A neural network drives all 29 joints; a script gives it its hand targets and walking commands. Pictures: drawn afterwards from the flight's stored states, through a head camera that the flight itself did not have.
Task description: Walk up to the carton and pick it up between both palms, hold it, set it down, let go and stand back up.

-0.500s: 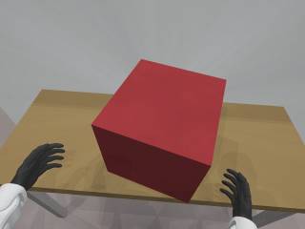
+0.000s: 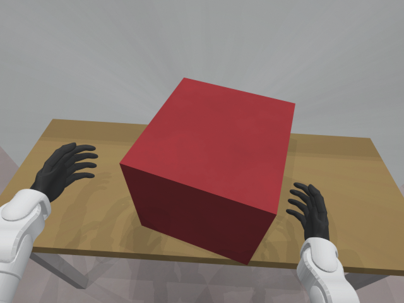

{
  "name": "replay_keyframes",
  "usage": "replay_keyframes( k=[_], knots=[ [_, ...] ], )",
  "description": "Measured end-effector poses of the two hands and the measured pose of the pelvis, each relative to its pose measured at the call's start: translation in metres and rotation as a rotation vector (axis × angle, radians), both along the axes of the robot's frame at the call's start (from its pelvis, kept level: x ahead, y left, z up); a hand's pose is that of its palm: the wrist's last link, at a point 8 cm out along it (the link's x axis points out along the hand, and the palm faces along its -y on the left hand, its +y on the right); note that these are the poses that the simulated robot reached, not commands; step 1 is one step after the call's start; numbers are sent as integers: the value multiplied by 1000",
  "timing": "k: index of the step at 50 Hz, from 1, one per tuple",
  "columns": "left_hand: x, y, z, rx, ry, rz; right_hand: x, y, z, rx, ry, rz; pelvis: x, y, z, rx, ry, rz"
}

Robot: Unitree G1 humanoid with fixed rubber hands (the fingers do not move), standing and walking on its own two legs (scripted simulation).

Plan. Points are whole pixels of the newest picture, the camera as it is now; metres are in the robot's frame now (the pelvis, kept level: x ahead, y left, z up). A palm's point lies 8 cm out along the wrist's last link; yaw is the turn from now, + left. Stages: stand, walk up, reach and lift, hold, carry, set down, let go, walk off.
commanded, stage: reach and lift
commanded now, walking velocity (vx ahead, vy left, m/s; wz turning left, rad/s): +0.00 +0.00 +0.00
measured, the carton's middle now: (214, 167) +0.43 -0.01 -0.01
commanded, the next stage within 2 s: none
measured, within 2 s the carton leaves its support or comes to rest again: neither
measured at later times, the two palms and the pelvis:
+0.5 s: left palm (74, 132) +0.38 +0.26 +0.15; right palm (332, 189) +0.31 -0.21 +0.11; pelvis +0.00 +0.00 +0.00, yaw +0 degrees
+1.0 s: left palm (95, 102) +0.44 +0.23 +0.17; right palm (339, 163) +0.35 -0.23 +0.13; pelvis +0.00 +0.00 +0.00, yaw +0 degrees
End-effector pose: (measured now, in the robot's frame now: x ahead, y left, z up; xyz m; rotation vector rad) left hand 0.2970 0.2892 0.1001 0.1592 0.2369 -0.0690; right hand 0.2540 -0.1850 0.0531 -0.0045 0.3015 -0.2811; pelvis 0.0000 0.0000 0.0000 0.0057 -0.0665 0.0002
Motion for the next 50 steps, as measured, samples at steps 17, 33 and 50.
replay_keyframes(
  k=[17, 33, 50],
  knots=[
    [60, -24, 38, -38, -12, -34, 31, -18, 46, -9, -61, -25, -6, 0, 2, -1, -1, 0],
    [106, -35, 59, -78, -26, -22, 70, -29, 65, -24, -73, -26, -3, 0, 2, -1, 9, 0],
    [142, -55, 74, -89, -26, -31, 96, -41, 79, -16, -94, -44, -4, 0, 2, -1, 12, 0]
  ],
)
